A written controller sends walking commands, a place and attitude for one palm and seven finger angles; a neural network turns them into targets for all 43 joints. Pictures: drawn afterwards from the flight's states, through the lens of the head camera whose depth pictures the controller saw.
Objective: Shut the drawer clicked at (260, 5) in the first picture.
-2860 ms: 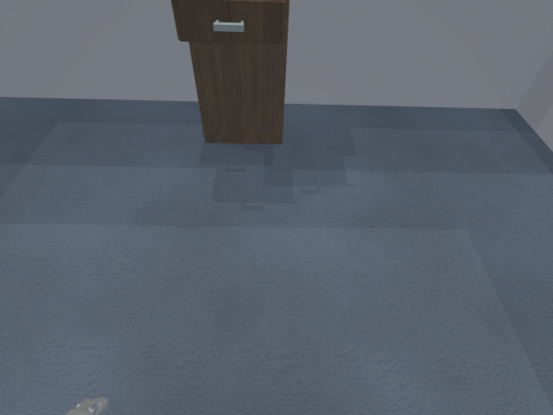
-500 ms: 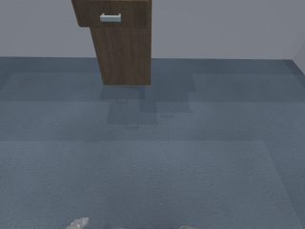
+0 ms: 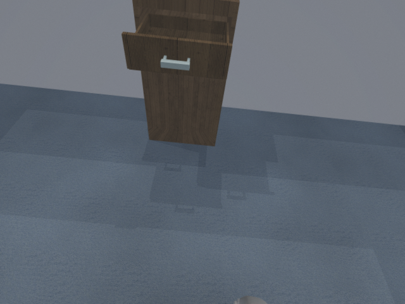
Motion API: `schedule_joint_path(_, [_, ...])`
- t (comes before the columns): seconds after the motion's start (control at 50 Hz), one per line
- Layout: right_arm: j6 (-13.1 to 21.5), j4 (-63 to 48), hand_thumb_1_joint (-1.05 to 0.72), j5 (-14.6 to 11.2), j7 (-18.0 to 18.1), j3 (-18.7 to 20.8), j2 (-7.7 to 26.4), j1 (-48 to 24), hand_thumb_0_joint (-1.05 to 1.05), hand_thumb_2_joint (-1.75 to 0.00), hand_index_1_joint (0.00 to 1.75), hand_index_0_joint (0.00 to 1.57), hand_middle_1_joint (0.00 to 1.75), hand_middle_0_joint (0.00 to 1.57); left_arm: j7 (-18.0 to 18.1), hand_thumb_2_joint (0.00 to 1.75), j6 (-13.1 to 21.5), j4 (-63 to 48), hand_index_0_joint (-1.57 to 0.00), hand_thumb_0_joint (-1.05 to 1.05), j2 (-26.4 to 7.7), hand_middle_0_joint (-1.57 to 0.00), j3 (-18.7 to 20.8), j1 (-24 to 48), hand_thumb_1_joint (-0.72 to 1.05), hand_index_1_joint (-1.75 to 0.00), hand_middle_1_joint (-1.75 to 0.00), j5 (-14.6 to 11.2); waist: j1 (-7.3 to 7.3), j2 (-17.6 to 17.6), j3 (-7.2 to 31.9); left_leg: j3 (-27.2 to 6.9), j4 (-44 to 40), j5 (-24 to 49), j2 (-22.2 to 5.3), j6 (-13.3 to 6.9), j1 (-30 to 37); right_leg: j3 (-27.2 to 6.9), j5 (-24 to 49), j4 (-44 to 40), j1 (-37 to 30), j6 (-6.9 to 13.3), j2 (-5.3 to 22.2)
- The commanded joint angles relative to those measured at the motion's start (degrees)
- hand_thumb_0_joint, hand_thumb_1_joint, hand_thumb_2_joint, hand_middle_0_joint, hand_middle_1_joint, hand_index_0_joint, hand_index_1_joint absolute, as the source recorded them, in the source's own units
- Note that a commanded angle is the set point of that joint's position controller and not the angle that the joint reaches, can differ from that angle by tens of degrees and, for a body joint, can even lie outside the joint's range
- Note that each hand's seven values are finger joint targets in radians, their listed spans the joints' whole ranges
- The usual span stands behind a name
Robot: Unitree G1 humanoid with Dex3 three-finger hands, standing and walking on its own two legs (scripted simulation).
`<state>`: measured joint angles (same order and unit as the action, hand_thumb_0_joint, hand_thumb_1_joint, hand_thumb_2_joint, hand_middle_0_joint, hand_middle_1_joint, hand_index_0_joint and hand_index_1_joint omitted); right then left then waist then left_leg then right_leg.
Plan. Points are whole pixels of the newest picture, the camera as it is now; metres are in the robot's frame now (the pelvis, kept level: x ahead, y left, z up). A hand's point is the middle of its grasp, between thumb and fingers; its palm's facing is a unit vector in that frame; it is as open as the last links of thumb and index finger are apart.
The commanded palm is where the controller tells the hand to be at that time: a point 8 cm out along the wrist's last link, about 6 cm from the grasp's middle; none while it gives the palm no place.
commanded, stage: walk to a spot facing it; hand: left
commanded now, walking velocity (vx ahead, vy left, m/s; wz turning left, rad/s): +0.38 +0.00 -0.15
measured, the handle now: (176, 61) +0.92 +0.17 -0.01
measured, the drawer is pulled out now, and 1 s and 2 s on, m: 0.27 0.27 0.27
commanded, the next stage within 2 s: take the last steps up to it in 0.40 s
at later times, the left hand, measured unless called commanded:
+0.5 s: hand (164, 239) +0.30 +0.11 -0.16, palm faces +0.02 -0.97 -0.23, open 7.2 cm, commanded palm none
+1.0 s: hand (151, 225) +0.34 +0.16 -0.18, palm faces +0.07 -0.99 -0.14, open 7.4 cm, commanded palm none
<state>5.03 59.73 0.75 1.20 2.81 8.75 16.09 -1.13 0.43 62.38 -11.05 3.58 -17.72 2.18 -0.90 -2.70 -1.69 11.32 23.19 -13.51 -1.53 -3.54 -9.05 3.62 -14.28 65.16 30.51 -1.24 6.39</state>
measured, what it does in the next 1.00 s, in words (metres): walks ahead: right foot, then left foot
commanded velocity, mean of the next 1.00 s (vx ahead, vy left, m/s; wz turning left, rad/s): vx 0.29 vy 0.00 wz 0.02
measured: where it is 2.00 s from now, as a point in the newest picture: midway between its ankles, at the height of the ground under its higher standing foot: (208, 234)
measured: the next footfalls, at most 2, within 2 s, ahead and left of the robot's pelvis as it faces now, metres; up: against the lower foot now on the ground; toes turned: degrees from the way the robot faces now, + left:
right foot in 0.30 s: +0.29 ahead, -0.16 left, +0.00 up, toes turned -11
left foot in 0.80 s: +0.42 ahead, +0.07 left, +0.00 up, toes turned +12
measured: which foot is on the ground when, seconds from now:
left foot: down 0.00-0.30, up 0.32-0.78, down 0.80-1.00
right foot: up 0.00-0.28, down 0.30-0.80, up 0.82-1.00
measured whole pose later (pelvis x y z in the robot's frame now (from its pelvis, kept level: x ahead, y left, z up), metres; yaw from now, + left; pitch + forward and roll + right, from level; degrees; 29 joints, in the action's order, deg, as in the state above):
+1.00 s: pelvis +0.38 -0.01 +0.00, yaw +0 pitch -1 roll +0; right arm 4.6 59.6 0.8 1.8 2.3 8.4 13.9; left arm -0.4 0.2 64.5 -9.5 3.3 -19.0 1.9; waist -1.0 -2.8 -2.8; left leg 11.9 23.7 -13.0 -0.9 -3.8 -9.6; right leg 3.6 -17.7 63.2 27.3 -0.1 5.5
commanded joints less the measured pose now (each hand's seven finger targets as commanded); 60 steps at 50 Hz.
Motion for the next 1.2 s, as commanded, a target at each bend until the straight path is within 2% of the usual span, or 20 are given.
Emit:
schedule_joint_path(0.0, [0.65, 1.38, -0.90, -0.07, 0.23, 0.84, 6.29, 7.54, 0.00, -0.90, 0.30, 0.20, 0.30, 0.20, -0.26, 0.90, 0.39, -4.02, -0.20, 0.00, -0.50, -0.20, 0.13, 2.04, 0.90, -0.30, -0.30, -0.28, 0.92, 7.51, -2.89, -9.80, -14.66, 11.57, -15.25, -5.10, 6.33, -0.82, 4.84, -5.52, 8.81, -1.03, 2.68])
schedule_joint_path(0.18, [-0.09, 5.64, -0.90, 0.92, 0.22, 0.86, 6.89, 12.94, 0.00, -0.90, 0.30, 0.20, 0.30, 0.20, -0.61, 0.90, 1.37, -7.50, -0.20, 0.00, -0.62, -0.20, -0.01, 14.21, 0.90, -0.30, -0.30, -0.83, 3.62, 9.52, -6.65, -6.06, -10.72, 18.98, -16.46, -4.37, 9.54, 2.91, 3.81, -27.00, 1.88, 2.43, -0.32])
schedule_joint_path(0.22, [-0.41, 5.92, -0.90, 0.91, 0.21, 1.02, 7.54, 12.17, 0.00, -0.90, 0.30, 0.20, 0.30, 0.20, -0.48, 0.90, 1.79, -6.60, -0.20, 0.00, -1.74, -0.20, 0.34, 10.23, 0.90, -0.30, -0.30, -0.74, 1.24, 8.44, -5.22, -4.98, -4.28, 27.70, -16.06, -3.79, 8.20, 4.81, 1.49, -29.99, -6.63, 3.91, -2.96])
schedule_joint_path(0.24, [-0.53, 6.00, -0.90, 0.66, 0.21, 0.90, 8.13, 10.87, 0.00, -0.90, 0.30, 0.20, 0.30, 0.20, -0.34, 0.90, 2.32, -4.36, -0.20, 0.00, -2.77, -0.20, 0.71, 2.62, 0.90, -0.30, -0.30, -0.55, -2.41, 7.30, -1.24, -2.94, 4.32, 32.40, -14.22, -2.36, 7.58, 6.32, 3.60, -33.43, -15.68, 4.57, -4.98])
schedule_joint_path(0.26, [-0.45, 5.67, -0.90, 0.21, -0.12, 0.89, 7.82, 10.14, 0.00, -0.90, 0.30, 0.20, 0.30, 0.20, 0.01, 0.90, 3.03, -1.34, -0.20, 0.00, -5.68, -0.20, 1.59, -6.73, 0.90, -0.30, -0.30, -0.23, -6.42, 4.43, 3.91, -1.11, 16.95, 28.92, -11.33, -0.46, 0.66, 4.11, 5.61, -35.10, -29.43, 5.64, -3.65])
schedule_joint_path(0.28, [-0.14, 4.45, -0.90, -0.59, -0.62, 0.40, 4.17, 13.11, 0.00, -0.90, 0.30, 0.20, 0.30, 0.20, 0.90, 0.90, 3.74, 0.27, -0.20, 0.00, -12.34, -0.20, 3.35, -14.09, 0.90, -0.30, -0.30, 0.05, -7.86, -10.19, 12.33, 0.67, 36.35, 4.73, -5.03, 1.91, -14.26, -16.32, 5.99, -39.59, -44.24, 10.33, 12.21])
schedule_joint_path(0.3, [-0.26, 2.32, -0.90, -0.69, -0.52, -0.05, 3.54, 10.75, 0.00, -0.90, 0.30, 0.20, 0.30, 0.20, 1.11, 0.90, 3.57, 0.97, -0.20, 0.00, -15.69, -0.20, 3.43, -16.89, 0.90, -0.30, -0.30, -1.31, -7.03, -10.72, 13.65, -5.04, 51.71, -19.57, 0.30, 2.50, -24.28, -32.54, 12.67, -46.91, -46.46, 15.48, 21.36])
schedule_joint_path(0.32, [-0.87, 1.93, -0.90, -0.86, -0.42, 0.52, 3.76, 8.17, 0.00, -0.90, 0.30, 0.20, 0.30, 0.20, 1.43, 0.90, 3.33, -0.25, -0.20, 0.00, -14.49, -0.20, 3.41, -12.23, 0.90, -0.30, -0.30, -1.63, -5.95, -8.14, 12.32, -10.90, 57.29, -16.52, -2.60, 1.71, -24.82, -31.55, 5.70, -49.20, -39.92, 14.95, 21.70])
schedule_joint_path(0.36, [-1.87, 2.22, -0.90, 0.04, -0.69, 0.79, 2.85, 5.03, 0.00, -0.90, 0.30, 0.20, 0.30, 0.20, 1.78, 0.90, 3.49, -3.06, -0.20, 0.00, -7.29, -0.20, 1.15, -1.00, 0.90, -0.30, -0.30, -1.49, -1.42, -0.04, 0.50, -12.61, 54.81, -5.63, -7.37, 1.99, -24.58, -17.25, 0.14, -52.10, -22.20, 10.55, 16.56])
schedule_joint_path(0.4, [-3.48, 3.85, -0.90, 0.62, -0.93, 0.41, 0.71, 8.72, 0.00, -0.90, 0.30, 0.20, 0.30, 0.20, 1.96, 0.90, 4.12, -3.41, -0.20, 0.00, -3.29, -0.20, -0.15, 1.99, 0.90, -0.30, -0.30, -1.01, 1.99, -2.37, -1.61, -11.69, 49.84, -1.75, -7.40, 2.92, -20.56, -6.71, 5.18, -54.01, -14.62, 7.91, 12.76])
schedule_joint_path(0.5, [-5.03, 2.27, -0.90, 0.70, -1.49, 0.52, -0.04, 7.11, 0.00, -0.90, 0.30, 0.20, 0.30, 0.20, 2.21, 0.90, 4.59, -3.22, -0.20, 0.00, -2.29, -0.20, -0.69, 1.05, 0.90, -0.30, -0.30, -0.91, 3.58, -3.33, -2.78, -9.53, 39.26, 2.17, -7.19, 4.99, -21.48, 2.26, 13.20, -54.82, -13.12, 7.67, 10.59])
schedule_joint_path(0.68, [-3.13, -3.09, -0.90, 0.60, -2.80, 0.08, 1.87, -6.64, 0.00, -0.90, 0.30, 0.20, 0.30, 0.20, 2.01, 0.90, 3.96, 0.04, -0.20, 0.00, -5.74, -0.20, -0.16, -6.41, 0.90, -0.30, -0.30, -0.63, -0.95, -3.10, -4.00, -4.64, 15.34, -1.83, -4.67, 3.41, -16.74, -1.62, 12.28, -51.93, -23.36, 9.90, 12.03])
schedule_joint_path(0.72, [-2.59, -2.35, -0.90, 0.68, -2.51, 0.13, 2.96, -3.89, 0.00, -0.90, 0.30, 0.20, 0.30, 0.20, 1.96, 0.90, 3.36, 0.39, -0.20, 0.00, -6.16, -0.20, 0.24, -6.18, 0.90, -0.30, -0.30, -0.79, 0.61, -1.07, -2.65, -2.71, 9.06, -1.06, -3.10, 2.70, -8.52, -0.45, 10.53, -47.30, -22.06, 8.75, 10.41])
schedule_joint_path(0.74, [-2.07, -0.87, -0.90, 0.86, -2.07, 0.35, 4.34, 1.05, 0.00, -0.90, 0.30, 0.20, 0.30, 0.20, 1.90, 0.90, 3.14, 0.42, -0.20, 0.00, -5.37, -0.20, 0.20, -5.37, 0.90, -0.30, -0.30, -1.06, 3.22, 2.34, -1.11, -2.59, 4.24, 0.86, -2.24, 2.16, 0.65, 1.80, 11.66, -39.79, -18.04, 7.34, 7.82])
schedule_joint_path(0.76, [-1.55, 0.85, -0.90, 1.34, -1.40, 1.31, 9.03, 8.02, 0.00, -0.90, 0.30, 0.20, 0.30, 0.20, 1.53, 0.90, 3.01, -0.31, -0.20, 0.00, -3.13, -0.20, -0.16, -6.12, 0.90, -0.30, -0.30, -1.34, 5.75, 12.74, 2.95, -13.25, -0.41, 2.74, -10.13, -0.91, 11.74, 5.94, 5.44, -25.93, -10.29, 4.33, 2.18])
schedule_joint_path(0.78, [-1.74, 1.82, -0.90, 1.24, -0.74, 2.44, 14.19, 13.78, 0.00, -0.90, 0.30, 0.20, 0.30, 0.20, 1.12, 0.90, 3.18, -2.27, -0.20, 0.00, -0.57, -0.20, -0.69, -5.02, 0.90, -0.30, -0.30, -1.54, 6.86, 23.39, 5.32, -29.11, -6.70, 8.60, -22.40, -6.54, 18.28, 8.26, -17.70, -10.25, 1.05, 1.96, -4.19])
schedule_joint_path(0.8, [-2.02, 2.37, -0.90, 0.90, -0.02, 2.11, 13.31, 13.72, 0.00, -0.90, 0.30, 0.20, 0.30, 0.20, 1.52, 0.90, 2.89, -3.32, -0.20, 0.00, -2.23, -0.20, -0.56, -1.93, 0.90, -0.30, -0.30, -0.90, 7.54, 19.16, 4.97, -30.23, -8.64, 4.15, -23.57, -8.28, 15.84, 2.03, -20.14, -0.87, 3.87, 2.80, -3.41])
schedule_joint_path(0.86, [-1.24, -0.14, -0.90, 0.49, 0.45, 0.50, 7.32, 4.84, 0.00, -0.90, 0.30, 0.20, 0.30, 0.20, 0.71, 0.90, 2.35, -2.02, -0.20, 0.00, -1.13, -0.20, -0.06, -0.08, 0.90, -0.30, -0.30, -0.79, 3.38, 7.62, -2.03, -21.06, -11.42, 4.25, -19.41, -6.54, 4.33, -2.35, -7.69, 3.79, 4.63, 2.59, 1.01])
schedule_joint_path(0.92, [-0.18, -0.04, -0.90, 0.24, 0.70, 0.22, 4.41, 3.66, 0.00, -0.90, 0.30, 0.20, 0.30, 0.20, 0.78, 0.90, 1.06, -0.36, -0.20, 0.00, 0.84, -0.20, 0.02, -4.14, 0.90, -0.30, -0.30, -0.50, 0.71, 7.94, -0.72, -12.12, -11.98, 14.71, -15.33, -4.91, 2.51, -1.61, -1.64, 0.15, 1.17, 1.19, 0.95])
schedule_joint_path(1.18, [-1.21, 4.38, -0.90, 1.04, 0.28, 0.93, 6.34, 10.53, 0.00, -0.90, 0.30, 0.20, 0.30, 0.20, 0.33, 0.90, 0.42, -6.28, -0.20, 0.00, 0.27, -0.20, -0.17, 11.27, 0.90, -0.30, -0.30, -0.73, 3.23, 9.11, -6.23, -8.80, -11.40, 12.73, -16.29, -5.88, 5.85, 2.59, -0.30, -25.34, -0.79, 1.33, -0.21])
